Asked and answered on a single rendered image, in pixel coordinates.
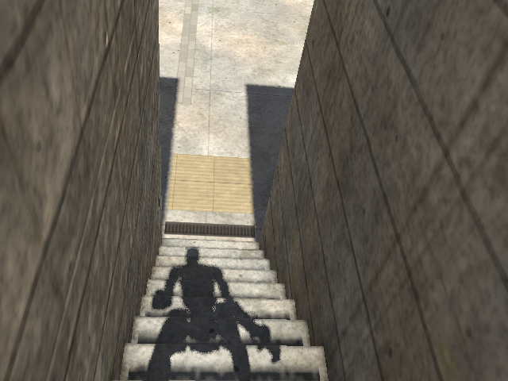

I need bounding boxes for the stairs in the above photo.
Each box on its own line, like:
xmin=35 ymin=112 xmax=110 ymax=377
xmin=112 ymin=238 xmax=329 ymax=381

